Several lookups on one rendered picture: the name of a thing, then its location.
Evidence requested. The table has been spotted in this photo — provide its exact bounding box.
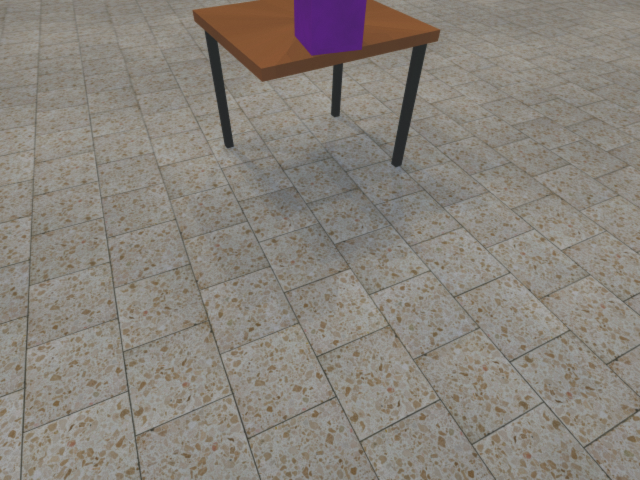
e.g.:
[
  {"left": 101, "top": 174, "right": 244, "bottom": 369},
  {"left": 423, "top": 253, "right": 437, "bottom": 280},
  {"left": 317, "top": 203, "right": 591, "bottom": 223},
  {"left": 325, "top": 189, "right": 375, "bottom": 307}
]
[{"left": 193, "top": 0, "right": 440, "bottom": 167}]

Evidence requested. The carton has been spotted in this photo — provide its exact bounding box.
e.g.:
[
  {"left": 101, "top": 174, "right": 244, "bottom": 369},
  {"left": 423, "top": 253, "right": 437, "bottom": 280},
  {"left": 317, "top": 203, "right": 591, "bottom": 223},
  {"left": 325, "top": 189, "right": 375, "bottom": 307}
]
[{"left": 294, "top": 0, "right": 367, "bottom": 55}]

